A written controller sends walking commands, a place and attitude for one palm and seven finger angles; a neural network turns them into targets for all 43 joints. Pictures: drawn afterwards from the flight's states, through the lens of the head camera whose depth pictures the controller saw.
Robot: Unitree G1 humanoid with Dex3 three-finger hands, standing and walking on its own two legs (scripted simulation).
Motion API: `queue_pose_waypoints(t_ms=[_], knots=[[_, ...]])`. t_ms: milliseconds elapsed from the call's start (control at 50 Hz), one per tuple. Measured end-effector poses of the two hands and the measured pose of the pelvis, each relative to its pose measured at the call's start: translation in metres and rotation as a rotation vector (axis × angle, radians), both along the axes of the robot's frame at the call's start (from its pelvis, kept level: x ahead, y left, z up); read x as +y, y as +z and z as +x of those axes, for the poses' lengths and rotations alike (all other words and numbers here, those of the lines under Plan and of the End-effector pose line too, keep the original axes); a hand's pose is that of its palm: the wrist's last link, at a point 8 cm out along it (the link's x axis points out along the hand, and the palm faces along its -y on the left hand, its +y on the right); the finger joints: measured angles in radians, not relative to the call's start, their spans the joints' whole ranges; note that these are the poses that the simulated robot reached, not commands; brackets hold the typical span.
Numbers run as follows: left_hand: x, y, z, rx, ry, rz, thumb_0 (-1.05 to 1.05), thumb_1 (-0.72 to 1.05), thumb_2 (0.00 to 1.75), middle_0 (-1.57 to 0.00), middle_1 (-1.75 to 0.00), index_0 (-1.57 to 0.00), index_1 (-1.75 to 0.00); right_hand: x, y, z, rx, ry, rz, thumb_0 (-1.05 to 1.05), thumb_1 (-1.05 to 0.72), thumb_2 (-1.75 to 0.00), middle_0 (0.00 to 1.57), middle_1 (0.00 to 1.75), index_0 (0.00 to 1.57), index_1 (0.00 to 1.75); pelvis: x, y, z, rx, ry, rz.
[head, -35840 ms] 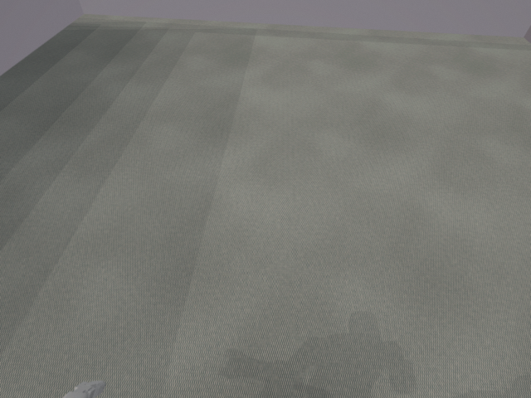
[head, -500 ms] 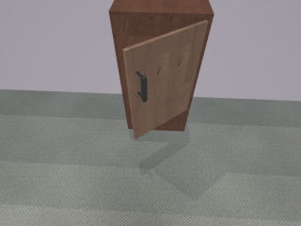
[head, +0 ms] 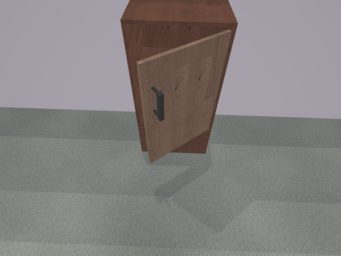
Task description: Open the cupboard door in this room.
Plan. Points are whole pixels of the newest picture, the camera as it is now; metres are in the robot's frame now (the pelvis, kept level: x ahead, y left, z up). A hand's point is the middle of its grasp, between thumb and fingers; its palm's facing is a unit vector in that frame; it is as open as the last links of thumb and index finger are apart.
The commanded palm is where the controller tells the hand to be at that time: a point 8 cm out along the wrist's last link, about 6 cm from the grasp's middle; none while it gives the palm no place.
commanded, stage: look to check the result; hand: left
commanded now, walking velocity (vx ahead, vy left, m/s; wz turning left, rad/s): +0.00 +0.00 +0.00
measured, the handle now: (157, 104) +0.63 +0.08 -0.05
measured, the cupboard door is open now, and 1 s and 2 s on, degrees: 38 38 38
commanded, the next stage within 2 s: walk to a spot facing it in 0.58 s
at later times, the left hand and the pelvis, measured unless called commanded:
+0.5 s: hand out of the picture +0.03 +0.17 -0.17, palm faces +0.01 -0.98 -0.20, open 7.4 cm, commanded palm none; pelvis +0.02 +0.00 +0.00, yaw +0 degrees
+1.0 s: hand out of the picture +0.07 +0.18 -0.18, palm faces -0.07 -0.97 -0.24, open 7.4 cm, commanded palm none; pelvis +0.02 -0.02 -0.01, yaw -8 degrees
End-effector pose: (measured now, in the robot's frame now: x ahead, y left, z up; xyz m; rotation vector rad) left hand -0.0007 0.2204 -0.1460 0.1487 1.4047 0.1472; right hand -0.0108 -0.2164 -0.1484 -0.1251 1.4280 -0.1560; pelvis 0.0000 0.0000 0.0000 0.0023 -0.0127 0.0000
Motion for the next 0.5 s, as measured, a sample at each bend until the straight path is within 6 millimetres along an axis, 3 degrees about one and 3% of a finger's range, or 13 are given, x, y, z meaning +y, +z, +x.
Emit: queue_pose_waypoints(t_ms=[200,500], knots=[[0.0,0.001,0.005,0.02,0.002,0.001,0.0,0.91,0.9,-0.2,-0.3,-0.2,-0.3,-0.003,0.001,0.018,-0.009,0.015,-0.005,0.0,-0.91,-0.9,0.2,0.29,0.2,0.29,-0.001,0.001,0.009,-0.001,0.0,0.0],[0.001,0.002,0.03,-0.011,-0.008,0.007,0.0,0.91,0.9,-0.2,-0.3,-0.2,-0.3,-0.014,0.005,0.049,-0.047,0.034,-0.024,0.0,-0.91,-0.9,0.2,0.29,0.2,0.29,-0.005,0.002,0.022,0.001,0.0,0.002]])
